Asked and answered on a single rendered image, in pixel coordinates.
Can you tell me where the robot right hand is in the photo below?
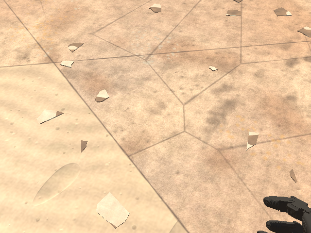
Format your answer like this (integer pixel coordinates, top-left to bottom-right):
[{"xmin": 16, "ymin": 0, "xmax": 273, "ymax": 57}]
[{"xmin": 257, "ymin": 196, "xmax": 311, "ymax": 233}]

